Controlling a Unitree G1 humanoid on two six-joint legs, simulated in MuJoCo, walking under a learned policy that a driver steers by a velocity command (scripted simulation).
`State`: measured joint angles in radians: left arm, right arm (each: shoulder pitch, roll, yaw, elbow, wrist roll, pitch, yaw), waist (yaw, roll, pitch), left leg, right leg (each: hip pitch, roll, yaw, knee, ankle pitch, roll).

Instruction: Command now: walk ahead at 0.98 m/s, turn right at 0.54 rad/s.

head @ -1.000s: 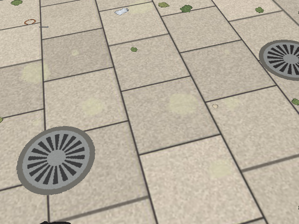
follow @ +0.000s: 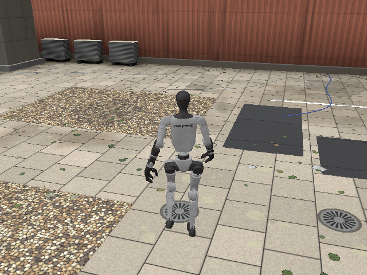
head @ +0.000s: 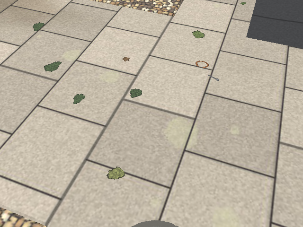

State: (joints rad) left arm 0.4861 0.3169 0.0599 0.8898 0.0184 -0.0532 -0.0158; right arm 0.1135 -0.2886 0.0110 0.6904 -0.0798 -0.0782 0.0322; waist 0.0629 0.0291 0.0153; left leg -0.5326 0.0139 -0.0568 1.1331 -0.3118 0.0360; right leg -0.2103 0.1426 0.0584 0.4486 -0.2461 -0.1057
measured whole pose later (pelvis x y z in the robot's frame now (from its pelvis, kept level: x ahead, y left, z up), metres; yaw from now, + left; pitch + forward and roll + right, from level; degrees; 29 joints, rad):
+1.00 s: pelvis +0.86 -0.22 -0.01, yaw -50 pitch +1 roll +0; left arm 0.41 0.29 0.05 0.83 -0.02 -0.04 0.04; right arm 0.00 -0.27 -0.01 0.59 -0.01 -0.13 0.01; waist 0.11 0.04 0.09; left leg -0.62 0.01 -0.06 0.48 0.22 -0.02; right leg 0.02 0.17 0.18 0.44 -0.44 -0.13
